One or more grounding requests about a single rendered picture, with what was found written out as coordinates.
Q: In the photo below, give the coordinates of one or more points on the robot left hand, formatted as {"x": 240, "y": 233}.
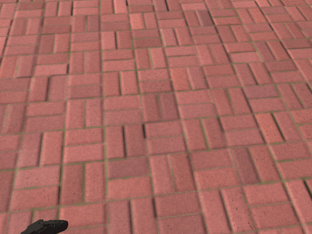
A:
{"x": 46, "y": 227}

